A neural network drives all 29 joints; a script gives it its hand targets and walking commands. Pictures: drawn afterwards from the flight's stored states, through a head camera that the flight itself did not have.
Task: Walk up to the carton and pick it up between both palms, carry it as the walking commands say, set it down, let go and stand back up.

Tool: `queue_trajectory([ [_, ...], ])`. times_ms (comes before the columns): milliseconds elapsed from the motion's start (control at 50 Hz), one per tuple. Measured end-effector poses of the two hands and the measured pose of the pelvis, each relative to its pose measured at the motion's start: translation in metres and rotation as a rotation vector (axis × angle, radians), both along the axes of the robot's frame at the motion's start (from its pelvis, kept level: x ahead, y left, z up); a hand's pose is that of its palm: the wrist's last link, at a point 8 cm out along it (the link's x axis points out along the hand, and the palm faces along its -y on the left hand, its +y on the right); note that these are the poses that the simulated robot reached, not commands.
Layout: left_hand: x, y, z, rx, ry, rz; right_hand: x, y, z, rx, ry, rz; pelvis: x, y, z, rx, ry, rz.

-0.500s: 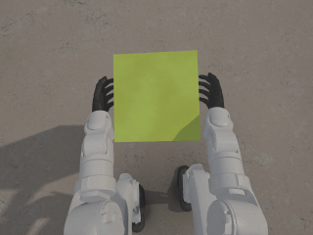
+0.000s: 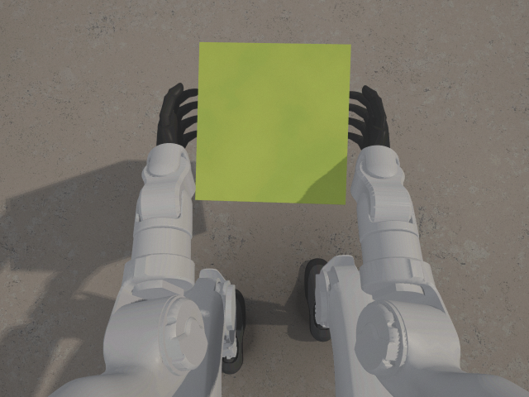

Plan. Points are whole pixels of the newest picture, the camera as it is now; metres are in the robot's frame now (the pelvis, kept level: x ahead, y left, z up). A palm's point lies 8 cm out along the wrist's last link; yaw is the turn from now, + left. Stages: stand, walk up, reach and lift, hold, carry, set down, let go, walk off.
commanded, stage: set down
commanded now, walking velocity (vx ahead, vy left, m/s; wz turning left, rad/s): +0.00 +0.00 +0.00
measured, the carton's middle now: (272, 138) +0.50 -0.03 -0.18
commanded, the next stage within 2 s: none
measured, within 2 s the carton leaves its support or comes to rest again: neither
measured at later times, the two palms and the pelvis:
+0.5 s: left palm (189, 155) +0.48 +0.11 -0.17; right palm (353, 153) +0.47 -0.17 -0.19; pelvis -0.02 +0.00 -0.06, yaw +2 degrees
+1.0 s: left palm (198, 159) +0.50 +0.11 -0.25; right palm (346, 148) +0.50 -0.18 -0.26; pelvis -0.02 +0.00 -0.10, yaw +1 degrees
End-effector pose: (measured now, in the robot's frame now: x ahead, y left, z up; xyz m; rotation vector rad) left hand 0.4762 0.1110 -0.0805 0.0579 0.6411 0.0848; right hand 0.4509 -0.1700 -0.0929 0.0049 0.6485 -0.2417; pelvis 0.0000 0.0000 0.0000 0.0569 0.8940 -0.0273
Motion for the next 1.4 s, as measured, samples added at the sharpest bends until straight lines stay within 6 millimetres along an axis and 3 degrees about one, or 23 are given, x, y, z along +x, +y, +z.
queue_trajectory([
  [380, 0.005, 0.002, -0.074, -0.011, 0.008, 0.025, 0.011, 0.001, -0.076, -0.020, 0.023, 0.040, -0.013, 0.000, -0.050, 0.005, 0.041, 0.014],
  [720, 0.013, 0.002, -0.132, -0.012, 0.025, 0.019, 0.023, -0.001, -0.140, -0.025, 0.078, 0.077, -0.020, 0.001, -0.083, 0.003, 0.041, 0.023],
  [1060, 0.020, 0.003, -0.173, -0.027, 0.050, -0.016, 0.050, -0.007, -0.172, -0.024, 0.110, 0.129, -0.021, 0.005, -0.106, -0.010, 0.018, 0.026],
  [1400, 0.019, 0.001, -0.187, -0.037, 0.060, -0.027, 0.053, -0.010, -0.184, -0.024, 0.119, 0.137, -0.024, 0.006, -0.117, -0.014, -0.013, 0.028],
])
